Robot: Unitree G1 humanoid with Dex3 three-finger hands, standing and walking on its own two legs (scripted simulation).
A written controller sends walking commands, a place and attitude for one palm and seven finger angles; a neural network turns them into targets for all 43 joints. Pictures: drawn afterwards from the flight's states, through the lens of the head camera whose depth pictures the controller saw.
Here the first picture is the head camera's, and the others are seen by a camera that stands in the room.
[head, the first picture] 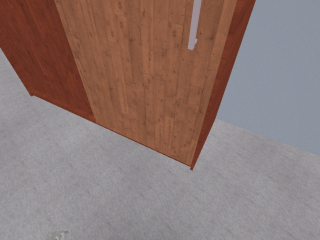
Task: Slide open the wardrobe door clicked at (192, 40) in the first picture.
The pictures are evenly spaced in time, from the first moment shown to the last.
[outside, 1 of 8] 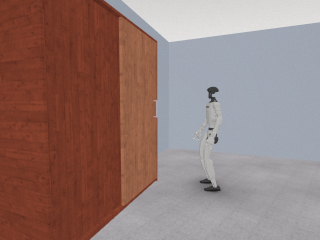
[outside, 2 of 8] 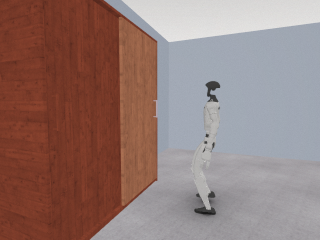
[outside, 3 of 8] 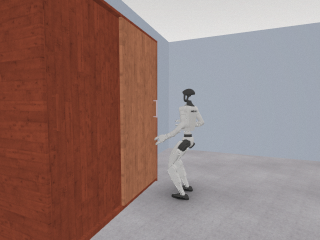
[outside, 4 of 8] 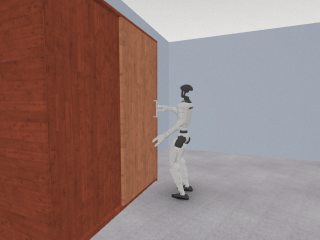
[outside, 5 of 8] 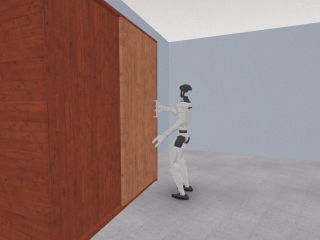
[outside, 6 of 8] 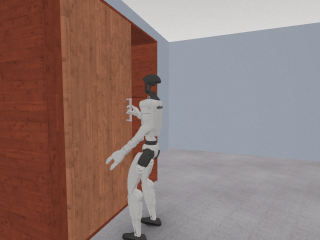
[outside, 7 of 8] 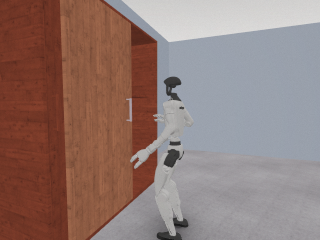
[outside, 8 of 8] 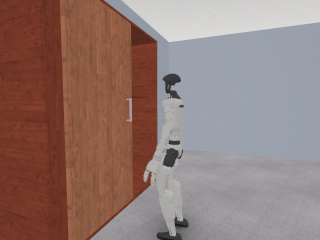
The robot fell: no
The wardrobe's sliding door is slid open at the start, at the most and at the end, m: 0.00 0.66 0.65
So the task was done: yes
